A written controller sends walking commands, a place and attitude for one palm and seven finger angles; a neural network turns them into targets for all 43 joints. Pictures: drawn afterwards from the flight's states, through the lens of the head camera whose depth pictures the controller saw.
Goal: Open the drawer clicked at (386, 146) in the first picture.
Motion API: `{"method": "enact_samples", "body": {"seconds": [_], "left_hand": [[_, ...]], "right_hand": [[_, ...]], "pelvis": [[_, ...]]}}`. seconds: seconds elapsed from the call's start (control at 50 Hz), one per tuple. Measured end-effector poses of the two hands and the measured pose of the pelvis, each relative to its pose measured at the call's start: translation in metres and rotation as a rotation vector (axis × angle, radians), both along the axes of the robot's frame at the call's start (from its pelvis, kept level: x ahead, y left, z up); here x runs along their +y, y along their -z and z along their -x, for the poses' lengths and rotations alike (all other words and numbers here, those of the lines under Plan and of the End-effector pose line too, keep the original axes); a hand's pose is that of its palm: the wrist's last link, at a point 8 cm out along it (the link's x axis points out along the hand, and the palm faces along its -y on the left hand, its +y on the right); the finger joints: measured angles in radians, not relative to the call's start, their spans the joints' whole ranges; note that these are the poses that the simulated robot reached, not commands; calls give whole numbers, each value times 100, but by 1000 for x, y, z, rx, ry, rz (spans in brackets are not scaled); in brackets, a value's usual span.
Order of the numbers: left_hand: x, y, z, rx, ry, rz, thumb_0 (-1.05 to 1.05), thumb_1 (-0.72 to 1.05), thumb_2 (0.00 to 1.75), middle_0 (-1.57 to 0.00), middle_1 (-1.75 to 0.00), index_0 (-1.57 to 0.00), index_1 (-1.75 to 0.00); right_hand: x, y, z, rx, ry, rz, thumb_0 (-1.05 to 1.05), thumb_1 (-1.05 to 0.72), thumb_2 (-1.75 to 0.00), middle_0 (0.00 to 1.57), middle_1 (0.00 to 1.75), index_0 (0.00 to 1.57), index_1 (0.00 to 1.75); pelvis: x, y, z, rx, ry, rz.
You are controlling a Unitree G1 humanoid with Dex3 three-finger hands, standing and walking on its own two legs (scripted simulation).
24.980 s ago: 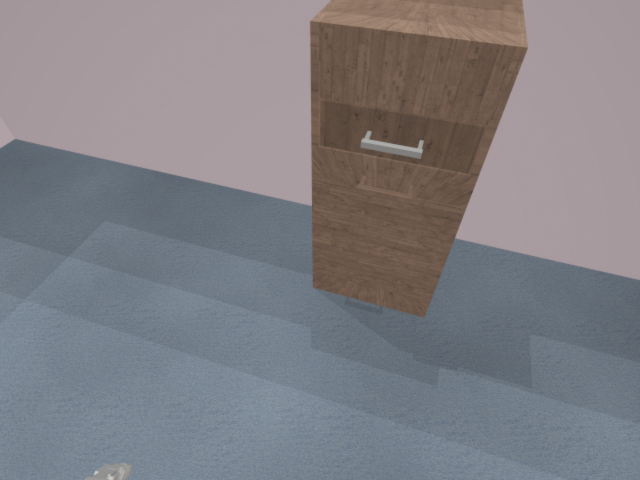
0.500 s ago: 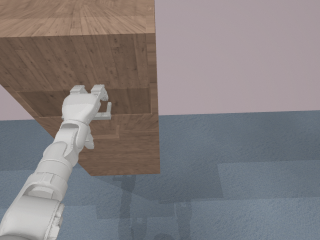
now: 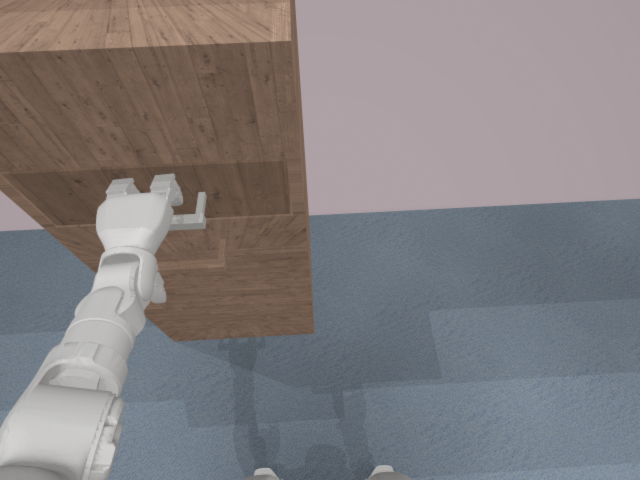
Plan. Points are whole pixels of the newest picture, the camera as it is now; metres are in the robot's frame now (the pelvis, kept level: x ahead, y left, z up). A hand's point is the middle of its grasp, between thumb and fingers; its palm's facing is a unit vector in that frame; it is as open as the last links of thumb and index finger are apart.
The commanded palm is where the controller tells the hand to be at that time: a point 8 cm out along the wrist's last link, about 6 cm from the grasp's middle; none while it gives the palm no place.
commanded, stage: lower the fingers behind the handle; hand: left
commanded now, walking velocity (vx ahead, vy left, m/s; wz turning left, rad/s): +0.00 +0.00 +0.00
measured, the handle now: (156, 212) +0.49 +0.24 -0.01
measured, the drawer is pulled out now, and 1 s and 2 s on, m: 0.00 0.00 0.00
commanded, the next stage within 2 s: close the thumb around the handle in 0.98 s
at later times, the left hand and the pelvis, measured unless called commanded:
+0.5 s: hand (160, 256) +0.43 +0.23 -0.04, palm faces -0.05 -0.03 -1.00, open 13.8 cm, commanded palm +0.41 +0.23 +0.02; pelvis -0.01 +0.01 -0.02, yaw +0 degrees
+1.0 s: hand (161, 256) +0.42 +0.23 -0.04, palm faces -0.05 -0.03 -1.00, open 13.9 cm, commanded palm +0.40 +0.22 +0.01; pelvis -0.02 +0.01 -0.02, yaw +0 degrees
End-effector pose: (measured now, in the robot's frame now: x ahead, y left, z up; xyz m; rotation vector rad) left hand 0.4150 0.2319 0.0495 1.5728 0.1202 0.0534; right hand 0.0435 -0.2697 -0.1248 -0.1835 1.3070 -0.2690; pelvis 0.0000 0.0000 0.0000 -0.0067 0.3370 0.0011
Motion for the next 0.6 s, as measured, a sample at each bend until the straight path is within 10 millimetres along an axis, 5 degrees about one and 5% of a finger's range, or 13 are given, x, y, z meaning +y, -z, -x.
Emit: {"method": "enact_samples", "body": {"seconds": [0.6], "left_hand": [[-1,32,5,13,24,21,-1,-49,30,-29,-120,-32,-120]], "right_hand": [[17,17,17,36,-7,-9,0,-91,-89,20,30,20,29]], "pelvis": [[9,18,11,45,-14,18]]}}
